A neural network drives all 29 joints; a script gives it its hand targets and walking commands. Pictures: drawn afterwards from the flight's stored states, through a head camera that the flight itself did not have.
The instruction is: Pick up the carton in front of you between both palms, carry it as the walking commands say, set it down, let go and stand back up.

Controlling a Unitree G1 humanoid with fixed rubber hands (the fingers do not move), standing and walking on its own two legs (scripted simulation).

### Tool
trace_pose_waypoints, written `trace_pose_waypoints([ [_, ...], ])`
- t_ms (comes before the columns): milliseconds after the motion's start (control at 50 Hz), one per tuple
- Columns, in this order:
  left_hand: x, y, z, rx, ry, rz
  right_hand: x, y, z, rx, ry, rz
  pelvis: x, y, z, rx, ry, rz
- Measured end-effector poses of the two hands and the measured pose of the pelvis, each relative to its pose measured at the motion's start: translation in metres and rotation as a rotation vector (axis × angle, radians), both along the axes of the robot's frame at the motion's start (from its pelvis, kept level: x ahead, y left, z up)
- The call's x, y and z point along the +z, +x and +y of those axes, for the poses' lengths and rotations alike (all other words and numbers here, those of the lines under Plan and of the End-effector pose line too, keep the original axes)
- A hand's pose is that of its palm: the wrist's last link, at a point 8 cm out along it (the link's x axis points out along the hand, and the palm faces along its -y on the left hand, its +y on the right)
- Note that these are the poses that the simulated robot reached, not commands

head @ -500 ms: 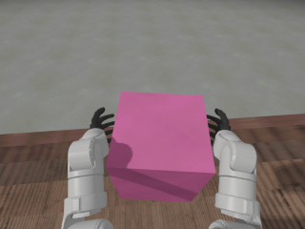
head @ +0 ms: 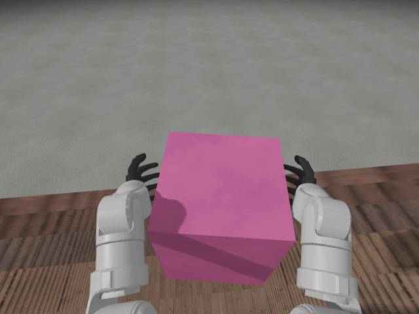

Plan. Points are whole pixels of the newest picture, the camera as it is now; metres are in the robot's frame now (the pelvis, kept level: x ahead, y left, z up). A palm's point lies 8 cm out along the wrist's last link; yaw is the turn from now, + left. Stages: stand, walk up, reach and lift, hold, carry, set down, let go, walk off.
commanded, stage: carry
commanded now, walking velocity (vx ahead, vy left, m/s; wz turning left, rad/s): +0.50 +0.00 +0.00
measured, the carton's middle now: (218, 213) +0.32 +0.00 +0.04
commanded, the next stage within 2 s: none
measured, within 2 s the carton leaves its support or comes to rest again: neither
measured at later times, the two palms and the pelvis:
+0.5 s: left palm (134, 151) +0.54 +0.22 +0.02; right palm (246, 150) +0.54 -0.09 +0.02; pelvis +0.22 +0.08 -0.10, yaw -3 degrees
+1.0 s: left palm (146, 125) +0.81 +0.26 -0.09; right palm (229, 125) +0.78 -0.05 -0.07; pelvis +0.49 +0.12 -0.16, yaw +0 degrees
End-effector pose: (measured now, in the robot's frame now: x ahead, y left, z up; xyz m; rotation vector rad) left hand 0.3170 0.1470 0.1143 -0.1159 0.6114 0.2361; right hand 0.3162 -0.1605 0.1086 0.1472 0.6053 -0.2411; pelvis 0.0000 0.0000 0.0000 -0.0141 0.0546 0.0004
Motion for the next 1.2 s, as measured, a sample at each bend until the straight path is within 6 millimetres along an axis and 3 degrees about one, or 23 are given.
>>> trace_pose_waypoints([
  [160,-0.011,0.039,0.001,0.003,-0.026,0.006,-0.004,0.049,0.002,-0.005,0.006,0.009,0.007,0.039,-0.003,-0.026,0.029,0.025],
  [260,-0.009,0.081,0.013,-0.004,-0.028,-0.034,-0.004,0.089,0.013,-0.011,-0.019,-0.031,0.003,0.078,0.009,-0.030,0.022,0.030],
  [340,-0.021,0.119,0.030,-0.006,-0.029,-0.043,-0.016,0.128,0.029,-0.009,-0.049,-0.042,-0.013,0.117,0.025,-0.036,-0.005,0.029],
  [440,-0.061,0.177,0.062,-0.002,-0.029,-0.046,-0.055,0.188,0.060,-0.013,-0.056,-0.048,-0.055,0.179,0.056,-0.042,-0.048,0.005],
  [500,-0.098,0.224,0.077,-0.038,-0.027,-0.070,-0.089,0.224,0.075,-0.044,-0.069,-0.072,-0.100,0.220,0.078,-0.047,-0.059,-0.019],
  [540,-0.127,0.249,0.084,-0.052,-0.036,-0.052,-0.116,0.240,0.081,-0.056,-0.076,-0.055,-0.121,0.236,0.088,-0.037,-0.027,-0.015],
  [640,-0.185,0.284,0.094,-0.048,-0.076,0.081,-0.172,0.262,0.095,-0.071,-0.005,0.069,-0.130,0.276,0.107,-0.041,-0.017,-0.010],
  [740,-0.200,0.326,0.103,-0.061,-0.071,0.077,-0.186,0.304,0.106,-0.069,0.020,0.064,-0.129,0.322,0.120,-0.041,-0.016,-0.003],
  [900,-0.196,0.416,0.116,-0.047,-0.025,0.009,-0.180,0.398,0.116,-0.044,-0.014,0.004,-0.139,0.415,0.125,-0.009,-0.014,-0.011],
  [1020,-0.202,0.505,0.109,-0.039,0.005,-0.061,-0.182,0.484,0.105,-0.052,-0.040,-0.062,-0.169,0.501,0.119,-0.003,0.012,-0.022],
  [1120,-0.223,0.578,0.112,0.010,0.014,-0.124,-0.211,0.577,0.105,-0.010,-0.075,-0.122,-0.222,0.578,0.109,-0.007,0.018,-0.048],
  [1200,-0.259,0.614,0.125,0.040,-0.018,-0.056,-0.248,0.636,0.119,0.024,-0.082,-0.054,-0.244,0.622,0.104,-0.028,-0.014,-0.025],
])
